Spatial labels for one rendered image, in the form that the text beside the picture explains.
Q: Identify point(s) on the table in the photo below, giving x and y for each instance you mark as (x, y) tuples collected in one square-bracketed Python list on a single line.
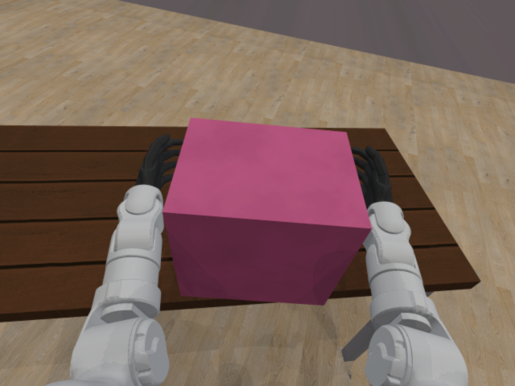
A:
[(60, 187)]

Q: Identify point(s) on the robot right hand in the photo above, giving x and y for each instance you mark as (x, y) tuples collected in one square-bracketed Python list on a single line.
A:
[(377, 186)]

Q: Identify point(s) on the right robot upper arm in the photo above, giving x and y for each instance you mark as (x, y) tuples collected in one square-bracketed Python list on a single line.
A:
[(402, 356)]

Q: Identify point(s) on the robot left forearm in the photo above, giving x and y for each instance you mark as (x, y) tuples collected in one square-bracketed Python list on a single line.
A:
[(130, 285)]

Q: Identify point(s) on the robot right forearm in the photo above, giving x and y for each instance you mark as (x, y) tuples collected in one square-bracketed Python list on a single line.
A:
[(398, 295)]

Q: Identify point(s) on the robot left hand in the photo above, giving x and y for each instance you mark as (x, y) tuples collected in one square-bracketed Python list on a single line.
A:
[(152, 168)]

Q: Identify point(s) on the left robot upper arm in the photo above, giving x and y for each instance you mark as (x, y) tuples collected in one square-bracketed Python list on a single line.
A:
[(131, 352)]

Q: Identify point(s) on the carton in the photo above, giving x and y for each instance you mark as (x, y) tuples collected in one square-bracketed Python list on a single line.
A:
[(263, 213)]

